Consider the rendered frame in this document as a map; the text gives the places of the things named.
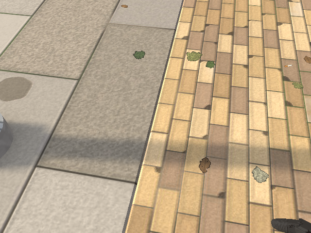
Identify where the right robot hand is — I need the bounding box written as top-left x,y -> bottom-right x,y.
271,218 -> 311,233

